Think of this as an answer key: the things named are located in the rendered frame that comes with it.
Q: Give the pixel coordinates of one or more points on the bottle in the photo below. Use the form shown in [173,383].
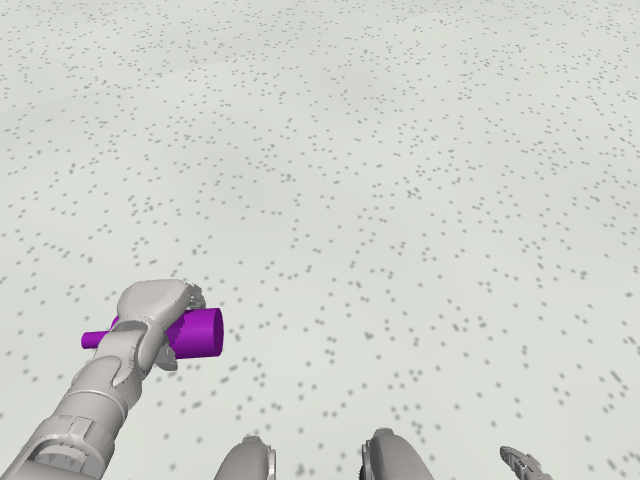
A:
[197,333]

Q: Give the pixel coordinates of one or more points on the left robot arm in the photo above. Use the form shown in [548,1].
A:
[77,441]

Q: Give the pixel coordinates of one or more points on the right robot hand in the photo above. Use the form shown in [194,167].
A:
[524,466]

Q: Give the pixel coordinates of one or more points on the left robot hand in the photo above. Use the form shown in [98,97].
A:
[163,301]

